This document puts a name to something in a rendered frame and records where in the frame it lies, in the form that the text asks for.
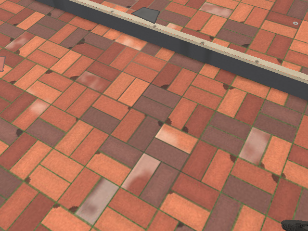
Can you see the robot right hand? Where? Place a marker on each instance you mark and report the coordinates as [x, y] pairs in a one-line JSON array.
[[294, 225]]

